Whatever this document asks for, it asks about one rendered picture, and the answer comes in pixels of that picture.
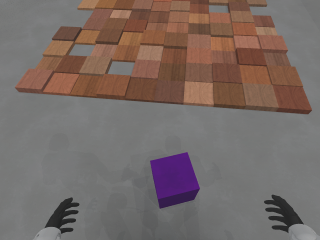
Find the right robot forearm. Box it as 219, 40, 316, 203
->
288, 224, 320, 240

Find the carton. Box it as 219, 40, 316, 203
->
150, 152, 200, 209

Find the robot right hand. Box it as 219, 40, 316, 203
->
264, 194, 304, 233

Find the robot left hand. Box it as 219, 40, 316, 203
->
45, 197, 80, 234

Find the left robot forearm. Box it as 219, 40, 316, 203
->
33, 227, 61, 240

